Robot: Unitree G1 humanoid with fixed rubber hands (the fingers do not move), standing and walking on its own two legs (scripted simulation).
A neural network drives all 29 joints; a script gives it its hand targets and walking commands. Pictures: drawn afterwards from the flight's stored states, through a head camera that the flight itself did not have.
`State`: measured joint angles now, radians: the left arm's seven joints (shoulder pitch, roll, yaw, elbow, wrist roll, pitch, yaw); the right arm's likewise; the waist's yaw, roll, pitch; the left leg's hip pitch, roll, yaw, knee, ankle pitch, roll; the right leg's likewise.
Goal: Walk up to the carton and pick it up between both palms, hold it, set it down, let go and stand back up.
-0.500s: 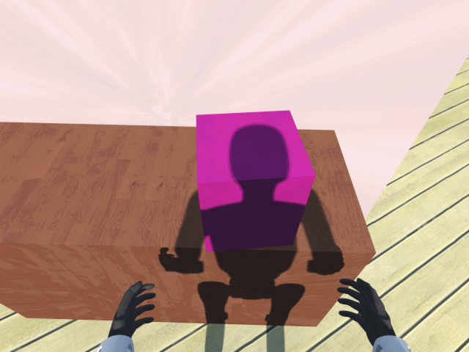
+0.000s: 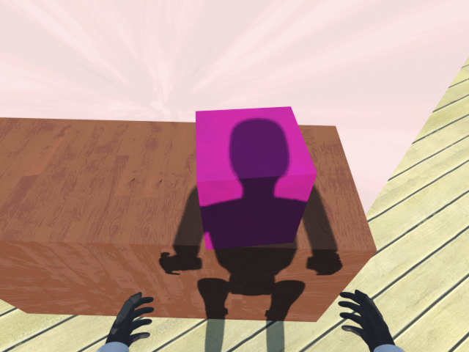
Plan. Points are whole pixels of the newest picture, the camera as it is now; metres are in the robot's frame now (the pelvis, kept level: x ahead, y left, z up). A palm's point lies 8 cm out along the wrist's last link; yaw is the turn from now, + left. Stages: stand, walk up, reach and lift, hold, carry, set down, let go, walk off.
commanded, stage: let go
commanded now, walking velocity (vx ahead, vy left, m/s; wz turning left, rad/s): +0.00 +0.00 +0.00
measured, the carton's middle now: (247, 180) +0.48 +0.01 -0.02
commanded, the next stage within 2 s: stand in 0.48 s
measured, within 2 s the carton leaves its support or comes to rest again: neither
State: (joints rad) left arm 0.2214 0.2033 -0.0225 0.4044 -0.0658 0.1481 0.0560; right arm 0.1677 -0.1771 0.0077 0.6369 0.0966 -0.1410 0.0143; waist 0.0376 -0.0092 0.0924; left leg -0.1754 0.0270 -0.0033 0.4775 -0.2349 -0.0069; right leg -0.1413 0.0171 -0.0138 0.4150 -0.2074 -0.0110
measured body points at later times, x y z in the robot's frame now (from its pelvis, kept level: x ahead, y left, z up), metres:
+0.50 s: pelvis +0.00 +0.00 +0.00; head +0.02 +0.01 +0.45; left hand +0.16 +0.23 -0.10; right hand +0.17 -0.22 -0.09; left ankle +0.02 +0.12 -0.74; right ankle +0.02 -0.12 -0.74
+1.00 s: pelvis +0.02 +0.00 +0.00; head +0.03 +0.01 +0.45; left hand +0.09 +0.28 -0.14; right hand +0.15 -0.27 -0.12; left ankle +0.02 +0.12 -0.74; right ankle +0.02 -0.12 -0.74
